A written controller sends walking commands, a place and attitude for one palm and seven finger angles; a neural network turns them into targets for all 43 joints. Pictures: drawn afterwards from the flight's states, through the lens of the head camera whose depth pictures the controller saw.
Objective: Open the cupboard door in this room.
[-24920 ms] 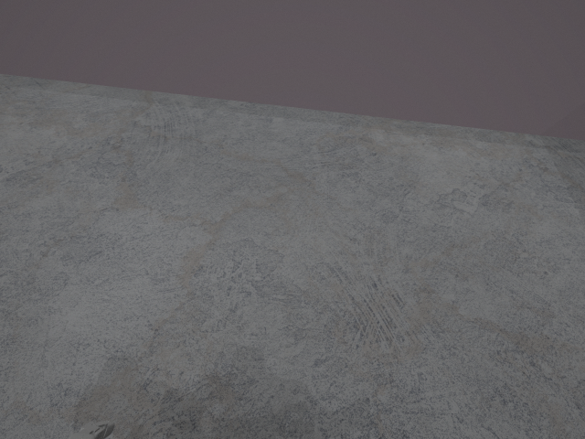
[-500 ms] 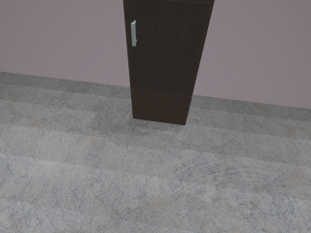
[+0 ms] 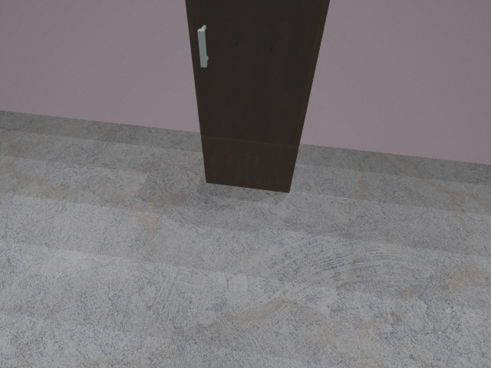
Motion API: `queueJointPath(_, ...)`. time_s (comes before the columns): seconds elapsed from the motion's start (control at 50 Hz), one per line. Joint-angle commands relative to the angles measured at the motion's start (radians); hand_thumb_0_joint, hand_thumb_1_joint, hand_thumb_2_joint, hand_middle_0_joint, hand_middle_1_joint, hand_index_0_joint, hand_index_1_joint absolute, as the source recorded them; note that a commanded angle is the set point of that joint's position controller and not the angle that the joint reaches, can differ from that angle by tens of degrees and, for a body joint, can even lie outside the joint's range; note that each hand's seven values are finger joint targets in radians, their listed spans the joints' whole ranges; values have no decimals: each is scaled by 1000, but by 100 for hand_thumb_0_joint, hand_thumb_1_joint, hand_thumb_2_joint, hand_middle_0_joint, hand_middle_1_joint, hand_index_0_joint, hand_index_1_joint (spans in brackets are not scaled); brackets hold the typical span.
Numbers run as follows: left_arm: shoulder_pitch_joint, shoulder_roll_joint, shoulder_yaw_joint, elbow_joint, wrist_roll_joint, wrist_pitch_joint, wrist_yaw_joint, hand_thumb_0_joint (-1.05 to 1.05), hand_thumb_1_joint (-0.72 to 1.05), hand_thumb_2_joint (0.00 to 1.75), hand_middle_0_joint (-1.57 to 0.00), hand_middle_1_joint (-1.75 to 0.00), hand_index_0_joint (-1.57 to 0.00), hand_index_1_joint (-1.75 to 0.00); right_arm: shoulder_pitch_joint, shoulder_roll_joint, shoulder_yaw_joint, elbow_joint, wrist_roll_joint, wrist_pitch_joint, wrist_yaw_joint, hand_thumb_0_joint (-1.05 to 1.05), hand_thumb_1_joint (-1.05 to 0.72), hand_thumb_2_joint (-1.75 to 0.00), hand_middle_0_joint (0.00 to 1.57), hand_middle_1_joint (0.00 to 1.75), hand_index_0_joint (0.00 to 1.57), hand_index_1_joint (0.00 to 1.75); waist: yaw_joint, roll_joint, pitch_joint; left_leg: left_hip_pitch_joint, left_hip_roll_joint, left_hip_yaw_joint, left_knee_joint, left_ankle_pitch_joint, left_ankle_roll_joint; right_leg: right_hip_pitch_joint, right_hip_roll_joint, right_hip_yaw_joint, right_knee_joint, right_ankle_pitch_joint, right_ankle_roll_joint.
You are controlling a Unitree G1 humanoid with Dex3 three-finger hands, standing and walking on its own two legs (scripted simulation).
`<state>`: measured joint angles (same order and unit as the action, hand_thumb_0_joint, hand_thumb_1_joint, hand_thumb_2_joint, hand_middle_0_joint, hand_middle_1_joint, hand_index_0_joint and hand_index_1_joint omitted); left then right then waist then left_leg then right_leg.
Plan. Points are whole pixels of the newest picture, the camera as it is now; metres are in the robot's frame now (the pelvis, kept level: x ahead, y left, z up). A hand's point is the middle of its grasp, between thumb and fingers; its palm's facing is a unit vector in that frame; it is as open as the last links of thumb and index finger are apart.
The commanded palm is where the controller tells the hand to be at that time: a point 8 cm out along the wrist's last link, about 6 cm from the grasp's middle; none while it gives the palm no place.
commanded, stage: look at it before walking up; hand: left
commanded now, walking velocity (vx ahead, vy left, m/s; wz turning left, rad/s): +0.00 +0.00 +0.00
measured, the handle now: (204, 46) +1.09 +0.20 +0.01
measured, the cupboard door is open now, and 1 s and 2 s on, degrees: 0 0 0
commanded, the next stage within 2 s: walk to a spot facing it in 0.32 s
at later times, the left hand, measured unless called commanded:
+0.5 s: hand out of the picture -0.05 +0.14 -0.18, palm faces +0.05 -0.99 -0.16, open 7.4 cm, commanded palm none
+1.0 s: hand out of the picture +0.13 +0.27 -0.17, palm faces +0.24 -0.95 -0.22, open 7.4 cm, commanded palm none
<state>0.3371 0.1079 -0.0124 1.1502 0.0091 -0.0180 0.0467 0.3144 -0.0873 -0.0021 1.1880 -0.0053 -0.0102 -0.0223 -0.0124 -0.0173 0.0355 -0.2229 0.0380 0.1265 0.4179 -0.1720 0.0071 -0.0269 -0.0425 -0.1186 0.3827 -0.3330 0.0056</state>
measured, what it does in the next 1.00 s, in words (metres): walks ahead: left foot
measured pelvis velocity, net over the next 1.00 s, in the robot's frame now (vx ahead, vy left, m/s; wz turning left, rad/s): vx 0.11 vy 0.06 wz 0.24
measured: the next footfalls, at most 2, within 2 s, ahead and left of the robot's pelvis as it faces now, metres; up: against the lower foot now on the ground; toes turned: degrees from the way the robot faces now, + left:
left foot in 0.78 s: +0.14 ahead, +0.17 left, +0.00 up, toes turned +19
right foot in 1.18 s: +0.32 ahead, -0.04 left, +0.00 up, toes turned +6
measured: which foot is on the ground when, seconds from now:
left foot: down 0.00-0.54, up 0.56-0.76, down 0.78-1.00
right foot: down 0.00-0.78, up 0.80-1.00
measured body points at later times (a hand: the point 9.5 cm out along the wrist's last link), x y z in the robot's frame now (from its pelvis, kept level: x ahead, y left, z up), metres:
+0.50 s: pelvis +0.00 -0.01 +0.00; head +0.02 -0.01 +0.45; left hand -0.05 +0.19 -0.16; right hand -0.01 -0.23 -0.16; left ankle +0.03 +0.12 -0.74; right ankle -0.08 -0.11 -0.74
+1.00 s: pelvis +0.11 +0.06 -0.01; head +0.14 +0.07 +0.44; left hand +0.12 +0.32 -0.15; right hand +0.19 -0.17 -0.16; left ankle +0.10 +0.15 -0.74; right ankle +0.14 -0.07 -0.67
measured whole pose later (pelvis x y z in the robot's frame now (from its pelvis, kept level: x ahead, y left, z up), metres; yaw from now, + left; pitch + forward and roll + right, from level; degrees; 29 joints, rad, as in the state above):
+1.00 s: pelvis +0.11 +0.06 -0.01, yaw +14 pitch +1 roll +1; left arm 0.18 0.22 0.05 1.00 0.03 -0.02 -0.01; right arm 0.26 -0.17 -0.05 1.04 -0.02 -0.05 0.00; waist -0.01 -0.03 0.04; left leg -0.28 -0.02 0.11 0.50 -0.25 0.05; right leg -0.54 -0.13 -0.06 1.11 -0.33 0.05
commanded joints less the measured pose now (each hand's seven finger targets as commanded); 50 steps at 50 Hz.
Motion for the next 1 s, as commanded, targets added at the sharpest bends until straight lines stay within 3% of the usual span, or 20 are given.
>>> queueJointPath(0.0,120,73,15,-5,-3,-4,9,0,90,90,-20,-30,-20,-30,57,-99,-18,-26,2,-8,-12,0,-90,-90,20,30,20,30,9,3,71,62,92,-101,-44,150,18,-140,-98,82,-96,202,-18)
queueJointPath(0.4,129,82,15,1,0,-7,9,0,90,90,-20,-30,-20,-30,22,-125,-19,-41,1,-8,-15,0,-90,-90,20,30,20,30,9,11,72,79,94,-103,-26,175,16,-132,-97,80,-102,243,-19)
queueJointPath(0.46,122,93,26,-1,-2,-2,7,0,90,90,-20,-30,-20,-30,23,-122,-21,-47,-8,1,-8,0,-90,-90,20,30,20,30,12,-3,84,13,69,-96,23,48,10,-124,-112,53,-99,57,-24)
queueJointPath(0.5,122,134,45,-12,2,5,-1,0,90,90,-20,-30,-20,-30,-9,-113,-27,-81,-13,7,2,0,-90,-90,20,30,20,30,29,-87,131,-147,25,-47,139,-134,-2,-107,-185,120,-152,-149,-70)
queueJointPath(0.52,131,157,56,-18,7,5,-3,0,90,90,-20,-30,-20,-30,-47,-112,-33,-111,-14,10,6,0,-90,-90,20,30,20,30,50,-145,165,-252,20,-23,245,-207,-6,-92,-265,189,-203,-201,-110)
queueJointPath(0.54,145,169,62,-20,13,2,-5,0,90,90,-20,-30,-20,-30,-114,-124,-43,-149,-15,15,11,0,-90,-90,20,30,20,30,77,-160,214,-355,35,-37,374,-284,-7,-91,-338,250,-245,-193,-153)
queueJointPath(0.56,151,172,66,-19,20,-4,-6,0,90,90,-20,-30,-20,-30,-157,-137,-54,-184,-14,15,17,0,-90,-90,20,30,20,30,81,-130,224,-432,55,-52,481,-313,-3,-60,-387,270,-251,-140,-181)
queueJointPath(0.6,108,187,77,-26,25,-26,-8,0,90,90,-20,-30,-20,-30,-185,-139,-60,-212,-9,7,32,0,-90,-90,20,30,20,30,58,-79,214,-497,97,-79,518,-299,-3,21,-397,170,-187,70,-178)
queueJointPath(0.66,84,209,87,-33,28,-35,-15,0,90,90,-20,-30,-20,-30,-181,-121,-56,-235,-7,-2,49,0,-90,-90,20,30,20,30,43,-111,151,-385,81,-18,367,-268,9,34,-353,24,-79,285,-118)
queueJointPath(0.68,71,224,88,-41,24,-36,-20,0,90,90,-20,-30,-20,-30,-146,-121,-57,-229,-9,-4,51,0,-90,-90,20,30,20,30,24,-94,125,-289,48,25,322,-232,14,-7,-331,-20,-32,362,-101)
queueJointPath(0.72,21,256,91,-67,12,-37,-30,0,90,90,-20,-30,-20,-30,42,-156,-71,-188,-20,-12,47,0,-90,-90,20,30,20,30,-71,-41,5,21,-35,90,212,-101,31,-117,-262,-137,235,525,-54)
queueJointPath(0.74,7,232,87,-102,5,-38,-41,0,90,90,-20,-30,-20,-30,190,-236,-93,-158,-27,-20,37,0,-90,-90,20,30,20,30,-138,119,-105,250,38,-84,113,-90,81,-276,-189,-167,531,442,-9)
queueJointPath(0.76,-39,165,78,-169,-9,-35,-56,0,90,90,-20,-30,-20,-30,300,-364,-124,-136,-31,-26,25,0,-90,-90,20,30,20,30,-158,395,-132,355,328,-606,-59,-19,205,-583,-26,-120,869,-209,56)
queueJointPath(0.78,-113,163,76,-211,1,-31,-48,0,90,90,-20,-30,-20,-30,270,-383,-124,-125,-14,-17,20,0,-90,-90,20,30,20,30,-141,249,-142,280,398,-718,-171,-209,249,-623,-40,42,973,-277,24)
queueJointPath(0.8,-149,138,73,-221,4,-32,-46,0,90,90,-20,-30,-20,-30,179,-360,-118,-155,-14,-24,14,0,-90,-90,20,30,20,30,-105,178,-85,185,386,-686,-188,-346,245,-677,-71,86,1015,-195,14)
queueJointPath(0.82,-157,141,75,-207,11,-31,-50,0,90,90,-20,-30,-20,-30,103,-304,-103,-180,-18,-31,10,0,-90,-90,20,30,20,30,-77,146,-16,59,341,-611,-206,-404,214,-663,-103,115,990,-119,10)
queueJointPath(0.84,-130,142,78,-190,20,-29,-54,0,90,90,-20,-30,-20,-30,52,-256,-87,-192,-23,-41,6,0,-90,-90,20,30,20,30,-41,117,18,-29,293,-534,-207,-348,186,-616,-116,120,941,-78,12)
queueJointPath(0.86,-83,137,75,-169,24,-22,-57,0,90,90,-20,-30,-20,-30,16,-234,-80,-194,-23,-51,4,0,-90,-90,20,30,20,30,-4,99,2,-59,267,-445,-206,-280,166,-575,-119,110,893,-42,20)
queueJointPath(0.92,-29,118,67,-157,23,-3,-57,0,90,90,-20,-30,-20,-30,-21,-234,-80,-200,-15,-62,8,0,-90,-90,20,30,20,30,26,107,-12,-84,205,-283,-207,-104,161,-502,-111,79,745,19,44)
queueJointPath(0.98,-85,118,65,-186,20,-1,-58,0,90,90,-20,-30,-20,-30,0,-229,-84,-186,-14,-60,10,0,-90,-90,20,30,20,30,17,99,1,-41,201,-255,-212,-37,174,-496,-111,70,577,57,54)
